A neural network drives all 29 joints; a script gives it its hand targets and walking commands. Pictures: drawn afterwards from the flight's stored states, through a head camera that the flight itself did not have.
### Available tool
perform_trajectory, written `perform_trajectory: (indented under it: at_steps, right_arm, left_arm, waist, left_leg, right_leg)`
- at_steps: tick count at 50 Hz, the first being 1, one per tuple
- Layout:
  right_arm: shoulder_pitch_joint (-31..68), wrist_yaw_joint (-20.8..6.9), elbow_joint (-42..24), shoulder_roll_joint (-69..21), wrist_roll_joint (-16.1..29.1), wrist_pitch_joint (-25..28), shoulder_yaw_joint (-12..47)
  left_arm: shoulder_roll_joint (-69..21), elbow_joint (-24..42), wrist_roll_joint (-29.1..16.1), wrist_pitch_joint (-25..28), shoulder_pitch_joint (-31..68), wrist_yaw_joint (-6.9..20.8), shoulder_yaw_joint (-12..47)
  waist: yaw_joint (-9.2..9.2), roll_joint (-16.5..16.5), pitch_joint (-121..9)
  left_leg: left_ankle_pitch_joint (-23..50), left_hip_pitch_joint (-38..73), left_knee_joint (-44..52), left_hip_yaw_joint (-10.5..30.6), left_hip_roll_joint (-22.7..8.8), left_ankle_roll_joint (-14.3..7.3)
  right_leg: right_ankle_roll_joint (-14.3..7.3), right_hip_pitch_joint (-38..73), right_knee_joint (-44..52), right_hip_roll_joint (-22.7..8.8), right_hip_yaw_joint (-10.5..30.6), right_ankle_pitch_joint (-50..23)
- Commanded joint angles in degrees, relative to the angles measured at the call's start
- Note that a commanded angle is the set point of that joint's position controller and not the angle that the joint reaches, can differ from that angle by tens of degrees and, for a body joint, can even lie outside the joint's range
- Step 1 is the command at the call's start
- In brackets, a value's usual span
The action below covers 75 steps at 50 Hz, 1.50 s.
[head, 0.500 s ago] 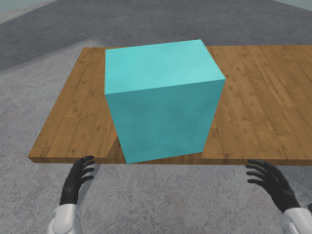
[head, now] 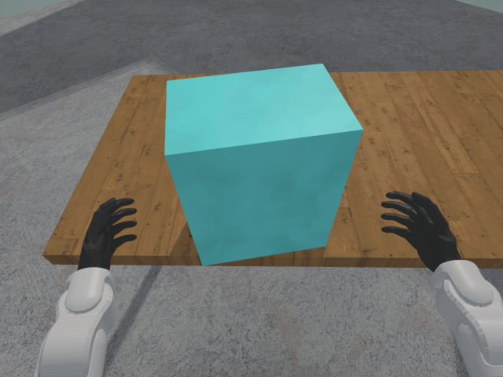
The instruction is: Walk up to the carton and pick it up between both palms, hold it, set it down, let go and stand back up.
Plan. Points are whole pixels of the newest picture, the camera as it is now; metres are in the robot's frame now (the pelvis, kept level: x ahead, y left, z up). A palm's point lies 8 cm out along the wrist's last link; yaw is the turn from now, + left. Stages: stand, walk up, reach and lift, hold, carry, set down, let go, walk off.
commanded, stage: reach and lift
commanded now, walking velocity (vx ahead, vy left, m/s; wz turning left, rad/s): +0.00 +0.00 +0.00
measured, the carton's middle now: (256, 174) +0.42 +0.02 +0.08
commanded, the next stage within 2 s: none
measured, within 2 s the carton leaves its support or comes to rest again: neither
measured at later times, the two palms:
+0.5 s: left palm (95, 208) +0.31 +0.24 +0.14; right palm (416, 177) +0.34 -0.20 +0.15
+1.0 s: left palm (97, 145) +0.37 +0.23 +0.20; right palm (422, 111) +0.40 -0.20 +0.22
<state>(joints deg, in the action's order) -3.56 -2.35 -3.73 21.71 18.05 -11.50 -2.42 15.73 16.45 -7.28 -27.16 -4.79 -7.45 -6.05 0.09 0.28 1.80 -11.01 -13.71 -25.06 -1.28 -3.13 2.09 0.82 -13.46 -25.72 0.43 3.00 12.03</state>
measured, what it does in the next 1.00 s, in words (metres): stands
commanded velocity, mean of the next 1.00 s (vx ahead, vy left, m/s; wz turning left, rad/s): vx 0.00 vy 0.00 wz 0.00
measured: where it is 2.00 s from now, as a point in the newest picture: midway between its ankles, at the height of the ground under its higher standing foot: outside the picture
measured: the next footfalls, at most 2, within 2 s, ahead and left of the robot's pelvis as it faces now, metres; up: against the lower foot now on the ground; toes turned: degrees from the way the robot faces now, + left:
none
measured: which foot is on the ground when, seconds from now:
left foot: down 0.00-1.00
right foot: down 0.00-1.00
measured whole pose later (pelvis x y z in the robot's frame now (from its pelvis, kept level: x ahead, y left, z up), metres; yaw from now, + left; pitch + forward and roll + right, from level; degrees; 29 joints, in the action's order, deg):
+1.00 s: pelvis -0.01 +0.00 +0.00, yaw +0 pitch -1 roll +0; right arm 43.1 0.0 20.9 25.0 26.9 -28.5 -2.4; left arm 15.7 -4.4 -7.6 -48.7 37.8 -8.2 -13.4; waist 0.1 0.3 1.1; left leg -10.6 -13.7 -25.0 -1.3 -3.1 2.2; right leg 0.7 -13.5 -25.7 0.4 3.0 11.6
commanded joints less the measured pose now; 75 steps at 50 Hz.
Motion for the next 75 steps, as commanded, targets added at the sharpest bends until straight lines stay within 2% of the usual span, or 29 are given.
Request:
perform_trajectory:
  at_steps: [1,5,9,11,13,18,22,23,26,28,33,35,38,40,44,48,50,54,55,56,57,60,63,66,68,69,70,73,75]
  right_arm:
    - [15.4,1.51,-12.88,10.5,4.61,-1.21,-3.34]
    - [19.39,2.3,-11.92,11.87,5.07,-2.91,-3.83]
    - [28.57,2.41,-10.0,12.9,4.81,-4.86,-4.83]
    - [27.19,2.6,-9.09,13.57,6.01,-5.65,-4.3]
    - [29.88,2.59,-6.19,14.42,6.4,-7.11,-4.14]
    - [37.67,2.53,1.73,15.39,6.87,-10.05,-3.22]
    - [41.46,2.73,1.67,17.57,7.8,-10.72,-3.78]
    - [40.54,2.71,2.62,18.04,8.21,-10.72,-3.54]
    - [46.99,3.37,2.78,18.68,8.27,-11.09,-3.68]
    - [50.59,3.26,7.0,19.13,8.53,-11.88,-3.71]
    - [54.67,2.58,10.12,20.01,10.31,-12.56,-1.8]
    - [57.65,2.65,12.55,19.79,11.07,-13.19,-0.38]
    - [63.43,2.49,16.43,20.33,11.45,-13.86,0.44]
    - [65.35,2.35,17.32,21.26,11.15,-14.1,-0.32]
    - [69.79,2.38,18.0,21.39,12.66,-13.64,0.92]
    - [75.61,2.01,24.99,21.86,12.19,-14.89,0.55]
    - [78.23,1.86,26.29,21.7,11.86,-15.14,0.82]
    - [79.26,2.27,29.32,21.86,12.79,-14.94,2.84]
    - [82.19,2.36,32.15,22.18,12.6,-14.95,2.48]
    - [83.01,2.11,31.22,21.38,13.08,-14.84,3.89]
    - [83.75,2.12,33.98,21.81,12.34,-14.84,3.48]
    - [86.61,2.03,35.11,20.41,13.58,-14.38,5.39]
    - [88.13,1.57,39.13,19.54,13.76,-13.83,6.59]
    - [87.75,1.83,38.57,18.46,13.41,-12.95,6.51]
    - [85.94,1.78,43.98,17.05,12.44,-12.58,7.22]
    - [85.07,1.53,43.37,17.06,12.68,-12.21,7.39]
    - [83.12,1.57,45.38,16.86,11.57,-11.96,6.83]
    - [81.68,0.8,43.39,14.85,11.48,-9.9,7.99]
    - [81.51,0.56,44.72,12.43,11.56,-8.47,9.15]
  left_arm:
    - [2.12,10.56,-7.28,-3.7,12.22,0.86,-4.3]
    - [3.38,10.85,-7.23,-6.47,16.17,1.07,-5.4]
    - [4.72,10.0,-8.02,-8.27,25.36,0.51,-5.87]
    - [4.81,10.1,-7.7,-9.53,23.22,0.61,-6.4]
    - [4.34,8.92,-7.66,-11.19,25.34,0.42,-5.96]
    - [5.4,1.43,-6.32,-14.48,32.52,0.7,-8.03]
    - [6.11,4.6,-6.55,-15.39,36.6,0.24,-7.66]
    - [6.11,5.65,-5.99,-15.63,35.56,0.21,-8.06]
    - [7.83,5.79,-6.75,-15.88,42.22,0.14,-8.11]
    - [8.18,1.38,-6.75,-16.66,46.39,-0.01,-7.72]
    - [8.73,-2.84,-5.83,-18.68,47.52,-0.42,-8.58]
    - [9.54,-5.44,-5.32,-19.45,49.48,-0.34,-9.34]
    - [10.17,-10.67,-4.46,-20.53,54.64,-0.5,-9.41]
    - [10.61,-9.22,-4.57,-20.09,58.13,-0.68,-9.54]
    - [12.06,-6.76,-5.42,-19.01,63.83,-1.04,-8.81]
    - [12.88,-14.27,-5.95,-19.35,70.44,-1.56,-7.06]
    - [13.82,-17.08,-5.84,-19.36,71.85,-1.83,-7.79]
    - [13.97,-21.84,-4.21,-19.59,71.56,-1.67,-7.99]
    - [14.57,-24.95,-3.93,-19.53,75.44,-1.52,-7.95]
    - [14.53,-24.53,-3.77,-19.36,74.67,-1.86,-8.61]
    - [13.72,-26.48,-3.28,-19.36,75.59,-1.97,-8.27]
    - [14.87,-27.94,-3.2,-18.01,78.82,-2.14,-8.22]
    - [14.01,-32.13,-3.19,-16.63,80.13,-2.06,-7.06]
    - [14.35,-33.12,-3.09,-14.77,79.61,-1.84,-7.1]
    - [12.56,-36.54,-2.39,-13.45,78.63,-1.52,-6.26]
    - [12.5,-34.88,-1.92,-12.68,78.6,-1.55,-6.35]
    - [12.02,-37.18,-1.42,-12.28,76.54,-1.28,-6.56]
    - [10.81,-36.1,-1.26,-9.04,74.93,-0.98,-6.39]
    - [10.55,-40.31,-1.36,-6.66,74.58,-0.62,-5.59]
  waist:
    - [4.13,2.32,-14.29]
    - [4.04,1.87,-16.28]
    - [4.05,0.45,-17.92]
    - [4.24,1.27,-17.68]
    - [4.02,-0.16,-17.93]
    - [4.06,0.19,-16.66]
    - [4.08,-1.28,-21.24]
    - [3.26,-1.49,-22.37]
    - [3.3,-1.27,-24.61]
    - [2.45,-2.18,-23.13]
    - [3.48,-1.87,-26.8]
    - [4.81,-1.18,-26.37]
    - [4.96,-1.31,-26.16]
    - [4.09,-0.86,-28.1]
    - [4.64,-2.09,-32.59]
    - [3.67,-2.56,-29.72]
    - [4.15,-0.44,-30.44]
    - [5.57,-0.76,-30.74]
    - [4.95,-0.71,-30.57]
    - [6.68,-0.92,-31.79]
    - [5.92,-0.25,-29.92]
    - [7.1,-0.47,-31.56]
    - [7.02,-0.6,-31.39]
    - [7.48,0.4,-33.12]
    - [7.4,-0.57,-30.34]
    - [7.27,-1.83,-31.79]
    - [7.64,-0.71,-29.34]
    - [8.85,-1.65,-32.56]
    - [8.82,-0.65,-30.77]
  left_leg:
    - [10.18,12.01,9.09,-3.22,3.39,-0.47]
    - [15.17,12.93,7.94,-2.99,3.72,-0.17]
    - [12.25,10.53,7.75,-2.73,3.39,-0.18]
    - [13.5,11.59,7.69,-2.71,3.31,-0.13]
    - [12.21,10.85,7.9,-2.44,3.12,0.13]
    - [9.6,8.19,8.3,-2.49,2.9,-0.03]
    - [15.63,10.31,6.74,-2.24,2.77,0.65]
    - [18.11,11.8,6.29,-2.18,2.94,0.9]
    - [17.94,11.1,5.7,-2.32,3.03,0.98]
    - [15.39,9.82,5.78,-1.85,2.85,1.0]
    - [17.76,10.09,5.3,-1.63,2.72,0.96]
    - [16.52,8.9,5.78,-2.03,2.9,0.75]
    - [14.84,6.6,5.95,-2.19,2.67,0.53]
    - [14.16,7.74,6.0,-2.18,2.72,0.73]
    - [18.46,10.33,4.18,-2.02,2.9,1.56]
    - [11.01,7.4,5.25,-1.35,2.39,1.52]
    - [8.93,5.89,5.98,-1.5,2.33,0.92]
    - [13.44,7.44,5.29,-1.56,2.42,1.18]
    - [12.22,6.31,5.36,-1.77,2.44,1.36]
    - [12.72,6.45,5.33,-1.79,2.51,1.16]
    - [12.16,6.12,5.53,-1.61,2.26,1.32]
    - [13.75,6.58,5.13,-2.22,2.37,1.14]
    - [13.52,6.58,4.83,-1.71,2.42,1.27]
    - [15.26,6.87,4.45,-2.07,2.57,1.09]
    - [14.47,6.45,4.56,-1.69,2.37,1.19]
    - [15.84,8.33,4.44,-1.86,2.3,1.63]
    - [15.52,8.3,4.66,-1.6,2.06,1.69]
    - [19.2,10.4,4.11,-1.61,2.1,1.47]
    - [17.78,9.03,3.63,-1.31,2.55,0.96]
  right_leg:
    - [-2.47,5.45,9.67,3.0,-1.31,-7.66]
    - [-2.32,6.11,8.92,3.38,-1.37,-11.73]
    - [-2.52,5.73,8.07,3.12,-1.4,-8.93]
    - [-2.38,6.9,8.38,3.21,-1.2,-10.08]
    - [-2.82,6.64,8.43,3.35,-1.37,-8.83]
    - [-3.06,6.36,8.36,3.55,-1.64,-6.69]
    - [-3.04,9.26,7.4,3.85,-1.64,-12.14]
    - [-3.12,9.65,7.29,4.27,-2.02,-14.47]
    - [-2.87,10.2,6.61,4.24,-2.16,-15.13]
    - [-3.13,8.42,6.94,4.16,-2.33,-12.26]
    - [-3.15,9.88,6.78,4.32,-2.44,-14.96]
    - [-2.83,10.82,6.66,4.31,-2.54,-14.26]
    - [-2.85,10.32,6.72,4.12,-2.07,-13.26]
    - [-2.77,10.1,6.7,4.16,-2.56,-12.46]
    - [-2.41,9.73,5.95,4.38,-2.95,-16.1]
    - [-2.68,7.56,6.9,4.06,-2.65,-9.96]
    - [-2.42,8.21,6.99,3.48,-2.38,-8.99]
    - [-2.16,10.25,7.14,3.76,-2.14,-13.49]
    - [-2.09,9.37,7.25,3.73,-2.47,-12.3]
    - [-2.07,10.44,6.94,3.67,-2.28,-12.83]
    - [-2.03,10.01,7.23,3.71,-2.46,-12.48]
    - [-1.98,10.27,7.24,3.64,-2.31,-13.68]
    - [-1.74,9.22,6.93,3.76,-2.68,-13.2]
    - [-1.44,10.08,6.97,3.99,-2.81,-14.96]
    - [-1.53,8.8,7.14,3.95,-2.78,-13.62]
    - [-1.74,8.79,7.16,4.21,-3.12,-14.81]
    - [-1.74,8.09,7.7,4.36,-3.31,-13.76]
    - [-1.69,8.01,7.34,4.54,-3.53,-15.7]
    - [-1.61,6.42,7.16,4.37,-3.47,-13.47]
